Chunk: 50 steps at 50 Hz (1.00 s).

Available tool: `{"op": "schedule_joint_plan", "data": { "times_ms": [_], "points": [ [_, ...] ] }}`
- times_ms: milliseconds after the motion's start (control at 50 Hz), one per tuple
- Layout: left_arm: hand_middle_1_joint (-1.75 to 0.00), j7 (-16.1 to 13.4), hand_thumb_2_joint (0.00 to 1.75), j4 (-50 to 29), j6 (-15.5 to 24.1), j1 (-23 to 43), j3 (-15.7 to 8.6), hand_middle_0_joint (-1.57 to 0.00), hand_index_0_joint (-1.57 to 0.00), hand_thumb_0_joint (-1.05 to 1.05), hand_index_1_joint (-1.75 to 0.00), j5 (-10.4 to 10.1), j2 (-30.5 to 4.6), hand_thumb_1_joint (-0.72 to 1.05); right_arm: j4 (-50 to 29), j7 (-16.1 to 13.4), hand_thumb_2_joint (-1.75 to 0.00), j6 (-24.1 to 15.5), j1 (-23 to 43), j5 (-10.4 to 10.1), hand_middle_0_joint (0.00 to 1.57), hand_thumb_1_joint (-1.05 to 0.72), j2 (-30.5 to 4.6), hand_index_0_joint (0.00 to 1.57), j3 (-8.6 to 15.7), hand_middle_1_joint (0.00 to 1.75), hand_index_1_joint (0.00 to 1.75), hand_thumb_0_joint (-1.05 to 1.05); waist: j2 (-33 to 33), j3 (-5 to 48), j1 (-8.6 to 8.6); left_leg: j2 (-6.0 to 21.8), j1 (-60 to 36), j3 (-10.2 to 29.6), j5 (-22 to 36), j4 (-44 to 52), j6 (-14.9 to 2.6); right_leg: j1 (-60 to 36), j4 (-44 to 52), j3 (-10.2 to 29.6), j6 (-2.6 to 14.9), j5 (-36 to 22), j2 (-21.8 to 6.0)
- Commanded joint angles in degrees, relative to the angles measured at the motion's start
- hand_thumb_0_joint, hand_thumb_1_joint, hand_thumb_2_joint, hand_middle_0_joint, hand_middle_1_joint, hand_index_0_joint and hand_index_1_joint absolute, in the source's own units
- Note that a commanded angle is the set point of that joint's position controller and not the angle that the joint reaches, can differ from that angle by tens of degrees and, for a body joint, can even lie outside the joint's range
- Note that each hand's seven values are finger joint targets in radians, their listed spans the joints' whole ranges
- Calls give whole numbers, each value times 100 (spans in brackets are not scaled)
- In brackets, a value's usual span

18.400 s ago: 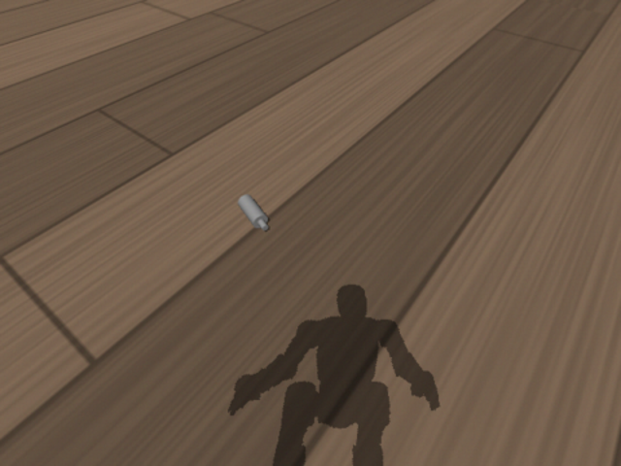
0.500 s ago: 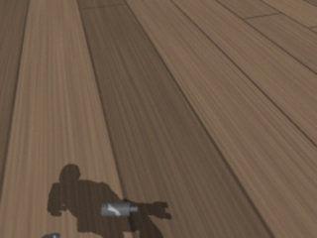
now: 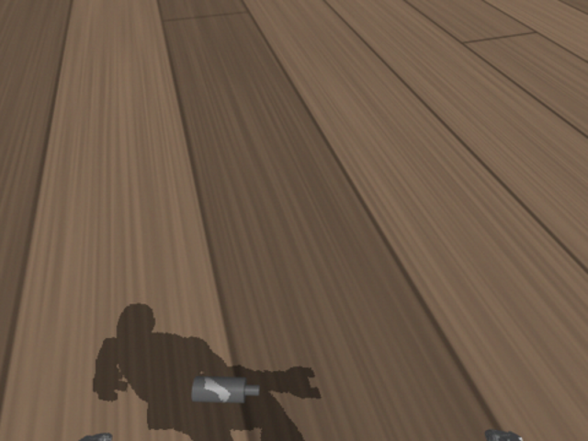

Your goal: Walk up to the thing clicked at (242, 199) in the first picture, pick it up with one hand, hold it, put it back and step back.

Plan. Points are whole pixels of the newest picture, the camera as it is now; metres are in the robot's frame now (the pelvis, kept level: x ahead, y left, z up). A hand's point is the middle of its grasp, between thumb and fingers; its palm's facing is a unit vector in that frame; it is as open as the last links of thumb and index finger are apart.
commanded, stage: walk up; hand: left
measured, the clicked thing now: (227, 389) +0.36 +0.21 -0.73
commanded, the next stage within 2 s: none
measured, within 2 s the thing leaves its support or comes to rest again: neither
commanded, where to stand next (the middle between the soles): +0.02 +0.00 m, yaw -2 degrees
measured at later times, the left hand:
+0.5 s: hand out of the picture +0.08 +0.27 -0.16, palm faces +0.06 -0.93 -0.36, open 7.4 cm
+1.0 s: hand out of the picture +0.01 +0.28 -0.16, palm faces -0.03 -0.92 -0.38, open 7.4 cm
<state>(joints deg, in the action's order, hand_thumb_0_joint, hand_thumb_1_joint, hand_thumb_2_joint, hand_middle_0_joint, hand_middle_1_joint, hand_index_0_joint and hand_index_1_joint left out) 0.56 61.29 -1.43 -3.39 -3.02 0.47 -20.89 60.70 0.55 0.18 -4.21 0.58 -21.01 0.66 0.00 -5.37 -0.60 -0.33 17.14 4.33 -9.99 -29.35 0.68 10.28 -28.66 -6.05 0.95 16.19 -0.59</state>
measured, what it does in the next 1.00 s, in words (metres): steps on the spot: right foot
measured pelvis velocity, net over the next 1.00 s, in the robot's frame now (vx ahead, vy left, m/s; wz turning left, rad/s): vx -0.02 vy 0.01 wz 0.01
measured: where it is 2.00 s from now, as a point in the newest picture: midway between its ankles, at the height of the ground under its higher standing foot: outside the picture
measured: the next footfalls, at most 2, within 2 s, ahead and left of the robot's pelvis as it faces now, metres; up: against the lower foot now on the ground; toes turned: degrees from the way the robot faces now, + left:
right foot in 0.96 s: +0.00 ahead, -0.13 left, +0.00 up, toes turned +1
left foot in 1.28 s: +0.15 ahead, +0.17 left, +0.00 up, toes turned +3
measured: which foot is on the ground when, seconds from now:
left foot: down 0.00-1.00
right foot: down 0.00-0.68, up 0.70-0.94, down 0.96-1.00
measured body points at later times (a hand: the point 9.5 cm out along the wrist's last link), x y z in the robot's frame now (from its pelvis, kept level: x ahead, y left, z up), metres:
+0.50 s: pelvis -0.01 +0.00 -0.01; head +0.04 +0.00 +0.44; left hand +0.08 +0.32 -0.13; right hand +0.12 -0.31 -0.13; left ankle +0.07 +0.12 -0.73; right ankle +0.00 -0.11 -0.73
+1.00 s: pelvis -0.02 +0.01 +0.00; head +0.01 +0.00 +0.45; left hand +0.01 +0.32 -0.13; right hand +0.05 -0.31 -0.13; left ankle +0.01 +0.11 -0.73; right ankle -0.04 -0.13 -0.74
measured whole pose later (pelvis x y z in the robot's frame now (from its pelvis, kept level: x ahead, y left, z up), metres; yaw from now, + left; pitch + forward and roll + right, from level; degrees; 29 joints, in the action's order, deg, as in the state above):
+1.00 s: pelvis -0.02 +0.01 +0.00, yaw +1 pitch -2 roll -2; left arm -0.3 59.8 2.1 -15.5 -2.7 1.2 -20.9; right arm 53.6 2.6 1.3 -12.6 3.4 -21.2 3.9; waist 2.8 -4.3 1.8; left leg 1.9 17.3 0.5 -16.6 -35.5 -2.1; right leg 8.7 -27.6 -0.3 -0.7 16.3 0.8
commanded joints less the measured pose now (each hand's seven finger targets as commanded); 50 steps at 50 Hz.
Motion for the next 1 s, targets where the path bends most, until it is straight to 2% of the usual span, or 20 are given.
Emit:
{"op": "schedule_joint_plan", "data": {
  "times_ms": [0,180,300,320,360,400,480,540,560,600,620,640,660,700,760,860,920,940,960,980],
  "points": [
    [-30,-41,90,-435,140,175,-237,-20,-20,0,-30,7,-1172,90,-412,-60,-90,-154,236,0,20,-90,-1300,20,236,30,30,0,260,749,-23,663,6,793,351,644,-327,-278,620,749,219,306,-615],
    [-30,-27,90,-393,162,76,-235,-20,-20,0,-30,-3,-1162,90,-397,-64,-90,-178,173,10,20,-90,-1287,20,226,30,30,0,410,812,-4,653,112,973,66,865,-315,-513,615,708,194,117,-534],
    [-30,-41,90,-369,189,74,-236,-20,-20,0,-30,-3,-1183,90,-384,-83,-90,-176,154,-23,20,-90,-1227,20,188,30,30,0,184,817,19,573,11,799,581,665,-275,-541,747,735,193,-247,-618],
    [-30,-44,90,-376,190,55,-246,-20,-20,0,-30,15,-1205,90,-402,-84,-90,-175,167,-33,20,-90,-1234,20,201,30,30,0,185,794,13,567,-62,729,770,561,-270,-484,773,724,221,-315,-683],
    [-30,-95,90,-503,41,54,-324,-20,-20,0,-30,-40,-1311,90,-470,-161,-90,-93,133,-72,20,-90,-1371,20,262,30,30,0,125,642,53,520,-82,615,2398,-139,-321,-207,187,614,313,-1855,-703],
    [-30,-112,90,-595,4,1,-340,-20,-20,0,-30,-47,-1273,90,-530,-182,-90,-48,31,-92,20,-90,-1353,20,293,30,30,0,26,935,60,432,-202,489,2515,-491,-387,-273,50,549,403,-2165,-744],
    [-30,-103,90,-909,-117,307,-408,-20,-20,0,-30,6,-1369,90,-642,-197,-90,69,-157,-92,20,-90,-1340,20,363,30,30,0,-502,1193,104,100,-262,138,1466,-1321,-346,149,54,880,771,-1711,-1242],
    [-30,-101,90,-1203,-146,822,-420,-20,-20,0,-30,84,-1440,90,-671,-169,-90,144,-563,-31,20,-90,-1361,20,427,30,30,0,-1043,855,277,-106,-280,-324,-853,-2267,-298,1025,221,1299,1148,-1607,-1966],
    [-30,-98,90,-1247,-145,837,-409,-20,-20,0,-30,111,-1440,90,-673,-139,-90,151,-682,-4,20,-90,-1343,20,418,30,30,0,-1147,692,301,-84,-360,-342,-1409,-2188,-315,1384,205,1465,1181,-1538,-2106],
    [-30,-108,90,-1227,-127,826,-419,-20,-20,0,-30,132,-1484,90,-715,-68,-90,104,-700,48,20,-90,-1337,20,466,30,30,0,-847,406,310,59,-500,-255,-1185,-1698,-415,1786,-107,1185,957,-653,-1805],
    [-30,-120,90,-1181,-104,740,-412,-20,-20,0,-30,126,-1429,90,-717,-42,-90,60,-730,91,20,-90,-1377,20,493,30,30,0,-399,314,288,280,-343,111,-440,-998,-498,1623,-605,842,633,39,-1309],
    [-30,-116,90,-1113,-108,433,-370,-20,-20,0,-30,77,-1192,90,-773,-47,-90,-14,-610,162,20,-90,-1567,20,542,30,30,0,761,250,192,923,99,1420,-257,441,-820,1448,-1883,375,274,992,-397],
    [-30,-96,90,-1063,-118,106,-311,-20,-20,0,-30,16,-957,90,-856,-51,-90,-150,-524,238,20,-90,-1614,20,495,30,30,0,1092,414,101,1514,193,3069,-1167,1363,-1150,1404,-2445,947,105,1971,148],
    [-30,-56,90,-885,-61,-222,-312,-20,-20,0,-30,91,-1153,90,-950,-106,-90,-283,-234,269,20,-90,-1796,20,525,30,30,0,811,470,24,1696,299,3411,-2767,1625,-1362,1347,-2555,1438,96,1918,-62],
    [-30,-6,90,-623,38,-668,-283,-20,-20,0,-30,18,-1185,90,-1052,-110,-90,-317,177,275,20,-90,-1541,20,473,30,30,0,1011,565,-135,1339,89,2072,-2839,1393,-1049,1139,-2162,1328,100,1305,-170],
    [-30,-38,90,-754,356,-599,-259,-20,-20,0,-30,91,-1244,90,-1021,52,-90,-186,-630,334,20,-90,-1631,20,677,30,30,0,1166,590,331,1166,-990,1487,-2011,1305,-1116,1224,-711,635,-50,1555,66],
    [-30,-174,90,-524,590,-1367,-245,-20,-20,0,-30,72,-1143,90,-1258,178,-90,-11,-454,291,20,-90,-1450,20,697,30,30,0,802,794,56,742,-881,431,-748,298,-949,35,1068,199,-56,-52,196],
    [-30,-244,90,-445,654,-1723,-299,-20,-20,0,-30,80,-1273,90,-1374,190,-90,19,-299,228,20,-90,-1186,20,617,30,30,0,432,893,-133,561,-334,163,-437,-320,-724,-786,1323,633,19,-558,-60],
    [-30,-302,90,-426,688,-1864,-394,-20,-20,0,-30,144,-1582,90,-1475,205,-90,27,-193,161,20,-90,-859,20,510,30,30,0,-394,770,-226,162,882,-118,-575,-1104,-419,-1519,1384,1986,300,-435,-833],
    [-30,-336,90,-523,673,-1807,-505,-20,-20,0,-30,174,-1945,90,-1599,199,-90,43,46,196,20,-90,-919,20,517,30,30,0,-834,346,-304,-129,2278,-418,-1790,-1724,-198,-1747,1526,3288,856,169,-1818]
  ]
}}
